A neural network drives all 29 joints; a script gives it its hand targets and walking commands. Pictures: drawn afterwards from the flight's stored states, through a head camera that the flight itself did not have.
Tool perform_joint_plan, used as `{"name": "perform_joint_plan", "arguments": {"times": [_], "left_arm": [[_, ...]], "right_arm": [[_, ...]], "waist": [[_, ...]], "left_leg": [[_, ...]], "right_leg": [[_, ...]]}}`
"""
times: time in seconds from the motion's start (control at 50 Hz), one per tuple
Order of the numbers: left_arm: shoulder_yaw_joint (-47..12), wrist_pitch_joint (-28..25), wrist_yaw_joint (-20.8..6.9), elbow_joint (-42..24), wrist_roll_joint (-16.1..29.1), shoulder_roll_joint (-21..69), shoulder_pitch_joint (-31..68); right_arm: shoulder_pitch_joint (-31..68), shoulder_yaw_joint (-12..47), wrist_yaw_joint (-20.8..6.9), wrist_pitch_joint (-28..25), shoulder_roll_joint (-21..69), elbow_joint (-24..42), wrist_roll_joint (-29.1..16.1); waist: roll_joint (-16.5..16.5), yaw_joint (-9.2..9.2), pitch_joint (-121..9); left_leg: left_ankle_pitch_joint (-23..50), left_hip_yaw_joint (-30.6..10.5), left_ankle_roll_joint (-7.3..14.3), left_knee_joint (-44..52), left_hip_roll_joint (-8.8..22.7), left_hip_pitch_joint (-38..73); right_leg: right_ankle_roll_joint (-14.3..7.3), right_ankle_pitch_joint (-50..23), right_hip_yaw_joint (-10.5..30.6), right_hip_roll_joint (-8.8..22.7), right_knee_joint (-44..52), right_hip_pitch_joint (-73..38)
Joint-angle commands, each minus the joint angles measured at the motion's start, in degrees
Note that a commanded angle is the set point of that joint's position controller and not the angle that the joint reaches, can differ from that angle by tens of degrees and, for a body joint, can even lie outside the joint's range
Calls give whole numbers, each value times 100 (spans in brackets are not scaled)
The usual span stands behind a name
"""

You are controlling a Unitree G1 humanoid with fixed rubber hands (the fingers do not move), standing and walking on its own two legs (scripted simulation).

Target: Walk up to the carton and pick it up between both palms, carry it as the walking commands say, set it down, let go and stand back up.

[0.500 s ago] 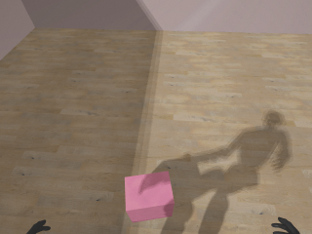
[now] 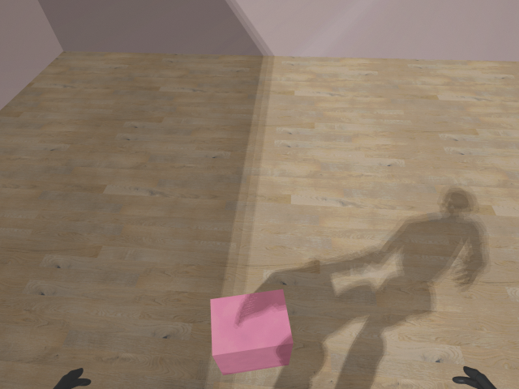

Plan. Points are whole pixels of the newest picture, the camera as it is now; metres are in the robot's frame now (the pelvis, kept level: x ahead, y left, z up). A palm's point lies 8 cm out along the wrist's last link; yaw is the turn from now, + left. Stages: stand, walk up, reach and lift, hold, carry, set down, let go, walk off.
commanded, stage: walk up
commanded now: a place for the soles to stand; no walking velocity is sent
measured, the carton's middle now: (251, 334) +0.40 +0.05 -0.63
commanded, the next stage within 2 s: stand in 0.82 s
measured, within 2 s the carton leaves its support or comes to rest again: neither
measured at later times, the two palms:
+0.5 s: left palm out of the picture +0.11 +0.32 -0.09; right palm out of the picture +0.09 -0.35 -0.09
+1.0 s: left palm out of the picture +0.11 +0.31 -0.09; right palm out of the picture +0.07 -0.34 -0.09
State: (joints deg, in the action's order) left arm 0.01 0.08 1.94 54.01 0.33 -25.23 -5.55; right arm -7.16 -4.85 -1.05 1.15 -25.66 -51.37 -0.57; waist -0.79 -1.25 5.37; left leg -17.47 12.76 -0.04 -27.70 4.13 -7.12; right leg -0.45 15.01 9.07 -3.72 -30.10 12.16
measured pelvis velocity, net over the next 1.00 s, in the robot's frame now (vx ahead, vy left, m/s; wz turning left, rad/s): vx -0.02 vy -0.01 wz -0.01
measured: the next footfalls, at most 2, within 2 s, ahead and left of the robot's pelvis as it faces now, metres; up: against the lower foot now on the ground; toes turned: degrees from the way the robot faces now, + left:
none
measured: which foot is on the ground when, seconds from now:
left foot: down 0.00-1.00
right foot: down 0.00-1.00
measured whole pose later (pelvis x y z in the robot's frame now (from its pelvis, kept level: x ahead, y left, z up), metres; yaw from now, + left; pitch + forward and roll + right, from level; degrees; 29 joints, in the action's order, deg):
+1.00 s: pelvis -0.02 -0.01 +0.00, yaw +0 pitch -3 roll +1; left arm 0.7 0.8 0.6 57.3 0.3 -23.9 -4.3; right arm -9.1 -4.0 -0.3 -0.2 -24.7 -52.8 -0.6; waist 0.1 -1.4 4.2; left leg -15.1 11.2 -0.4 -25.9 4.4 -7.3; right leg -0.9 11.9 9.1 -4.6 -27.2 11.8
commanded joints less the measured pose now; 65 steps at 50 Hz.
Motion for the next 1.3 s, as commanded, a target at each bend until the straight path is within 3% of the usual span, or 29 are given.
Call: {"name": "perform_joint_plan", "arguments": {"times": [0.0,0.06,0.1,0.18,0.24,0.26,0.32,0.36,0.4,0.44,0.48,0.5,0.54,0.64,0.76,0.84,1.0,1.02,1.04,1.08,1.1,1.16,1.24,1.28], "left_arm": [[228,-53,13,-218,19,-1055,196],[226,-6,6,-176,28,-1037,113],[234,15,4,-161,19,-1072,112],[253,5,11,-158,-5,-1184,247],[255,-17,26,-164,-14,-1204,305],[264,24,-7,-137,22,-1178,401],[255,50,-41,-93,28,-1053,325],[261,87,-58,-75,30,-994,188],[277,118,-80,-56,13,-1004,64],[292,117,-99,-43,-1,-1074,51],[302,86,-104,-70,2,-1199,239],[306,65,-93,-96,12,-1244,342],[295,35,-69,-101,-4,-1243,394],[252,-3,-80,-11,15,-983,407],[256,11,-113,59,22,-917,314],[265,30,-118,73,6,-931,304],[272,12,-108,38,-6,-963,394],[802,305,-547,-2428,-231,-149,1330],[956,734,-647,-1950,-470,-304,984],[1108,1211,-696,-2409,-762,-520,700],[1163,1349,-670,-2388,-830,-470,649],[1132,1569,-579,-2505,-839,-385,494],[797,1407,-498,-2858,-667,-104,704],[719,1280,-451,-2919,-588,-26,987]], "right_arm": [[20,-238,46,-116,-1043,222,0],[109,-238,37,-87,-1033,237,-10],[173,-239,29,-61,-1019,262,-14],[161,-227,18,-15,-970,257,-34],[64,-218,22,-16,-948,234,-16],[10,-185,51,-71,-973,215,-27],[-46,-219,87,-129,-1096,206,-3],[18,-228,92,-140,-1127,262,7],[183,-227,91,-142,-1128,344,15],[270,-216,78,-126,-1106,382,10],[198,-194,60,-84,-1021,343,-39],[126,-169,52,-60,-964,321,-61],[-27,-143,61,-47,-930,283,-33],[-199,-138,117,-197,-996,126,14],[-88,-140,103,-221,-1003,105,-3],[-44,-142,100,-204,-1000,138,-2],[-181,-134,104,-198,-941,137,2],[1646,-92,18,93,-65,3027,-160],[1083,-435,-58,506,-37,2227,103],[924,-964,-171,870,-447,2333,385],[717,-1127,-174,1002,-443,2269,348],[250,-1177,-200,1238,-412,2126,377],[144,-1232,-263,1066,-180,1800,317],[403,-1292,-283,913,-117,1807,278]], "waist": [[110,-25,-694],[-179,0,-646],[-199,9,-546],[139,-27,-442],[321,-49,-468],[467,-58,-463],[56,-38,-591],[-221,-4,-620],[-381,53,-527],[-263,69,-394],[254,7,-331],[469,-14,-349],[571,-42,-363],[411,-44,-577],[7,30,-574],[-11,32,-478],[259,-20,-467],[106,283,108],[249,137,222],[401,-53,353],[270,-87,190],[368,-273,-488],[212,-567,-941],[70,-631,-1032]], "left_leg": [[1177,-1012,435,505,770,899],[1186,-936,594,583,963,601],[977,-880,572,521,928,485],[656,-769,345,182,540,590],[509,-914,273,135,411,729],[778,-974,297,227,472,812],[1140,-1028,497,540,855,759],[1169,-1097,734,763,1225,488],[1024,-1100,824,810,1403,225],[740,-943,662,585,1199,96],[440,-739,306,42,531,388],[297,-791,192,-149,246,553],[0,-1030,136,-39,86,627],[507,-1161,226,578,455,871],[608,-1082,378,805,713,533],[452,-1062,399,778,740,394],[359,-1061,269,572,498,590],[-66,-855,73,-17,-379,-973],[-276,-769,39,-123,-590,-418],[-402,-875,-94,-272,-659,266],[-450,-939,-137,-319,-668,311],[-191,-1000,-125,-352,-612,331],[399,-1191,-140,-590,-482,-37],[606,-1310,-139,-788,-425,-334]], "right_leg": [[-216,-1832,538,503,282,437],[-174,-1659,272,397,-64,203],[-193,-1590,323,422,-22,203],[-325,-1499,789,574,437,474],[-416,-1315,1150,703,668,684],[-416,-1493,1027,639,635,764],[-235,-1643,518,434,141,501],[-134,-1388,201,346,-285,232],[-108,-973,128,372,-421,94],[-167,-1193,297,448,-93,74],[-348,-1372,911,612,642,462],[-473,-1188,1269,707,919,697],[-623,-852,1685,871,1191,860],[-322,-1104,1065,671,1042,674],[-216,-1307,563,514,639,319],[-218,-1201,573,502,590,339],[-307,-943,918,616,939,647],[230,538,-770,294,609,1231],[196,1156,-801,388,827,1543],[123,1391,-806,358,933,2114],[120,1270,-831,320,827,1942],[142,318,-1019,141,411,1175],[88,-553,-1039,-7,-192,1031],[82,-718,-1053,16,-469,1243]]}}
